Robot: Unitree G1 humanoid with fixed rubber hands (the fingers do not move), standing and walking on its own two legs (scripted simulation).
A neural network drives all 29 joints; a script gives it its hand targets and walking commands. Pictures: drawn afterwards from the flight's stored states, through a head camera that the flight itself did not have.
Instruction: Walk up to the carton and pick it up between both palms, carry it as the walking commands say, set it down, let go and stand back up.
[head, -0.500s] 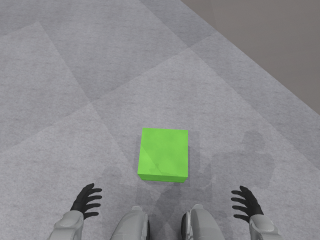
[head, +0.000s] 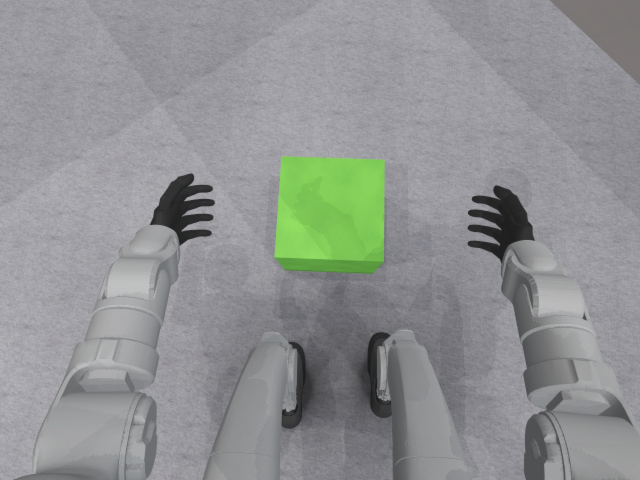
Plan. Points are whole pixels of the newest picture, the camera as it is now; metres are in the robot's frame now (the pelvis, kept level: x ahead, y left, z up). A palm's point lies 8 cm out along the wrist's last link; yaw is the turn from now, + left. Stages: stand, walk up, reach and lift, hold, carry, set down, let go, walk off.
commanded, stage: reach and lift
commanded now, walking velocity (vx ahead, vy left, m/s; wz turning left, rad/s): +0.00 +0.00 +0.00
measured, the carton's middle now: (330, 219) +0.53 +0.01 -0.55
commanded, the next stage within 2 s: none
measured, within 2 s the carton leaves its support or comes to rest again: neither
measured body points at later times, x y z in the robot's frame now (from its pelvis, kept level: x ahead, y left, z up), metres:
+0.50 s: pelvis +0.01 -0.01 -0.01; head +0.35 +0.00 +0.28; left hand +0.55 +0.22 -0.14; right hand +0.54 -0.21 -0.15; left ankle +0.08 +0.10 -0.63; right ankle +0.11 -0.13 -0.63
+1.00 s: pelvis +0.01 +0.00 -0.08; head +0.35 +0.00 +0.21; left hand +0.54 +0.21 -0.22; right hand +0.52 -0.20 -0.24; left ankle +0.09 +0.11 -0.63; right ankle +0.11 -0.14 -0.63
